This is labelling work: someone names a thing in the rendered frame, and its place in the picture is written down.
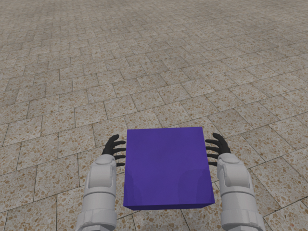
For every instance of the carton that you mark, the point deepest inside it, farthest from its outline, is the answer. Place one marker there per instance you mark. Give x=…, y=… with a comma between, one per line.
x=167, y=168

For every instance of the right robot forearm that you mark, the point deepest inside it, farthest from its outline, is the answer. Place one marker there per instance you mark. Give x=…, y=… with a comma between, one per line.
x=239, y=209

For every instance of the robot right hand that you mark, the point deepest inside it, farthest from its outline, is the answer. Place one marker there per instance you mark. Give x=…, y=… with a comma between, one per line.
x=221, y=143

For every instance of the left robot forearm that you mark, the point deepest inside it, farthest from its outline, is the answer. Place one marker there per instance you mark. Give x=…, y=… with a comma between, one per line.
x=98, y=208

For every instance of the robot left hand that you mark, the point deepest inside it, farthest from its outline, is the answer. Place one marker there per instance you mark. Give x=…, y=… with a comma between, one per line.
x=109, y=148

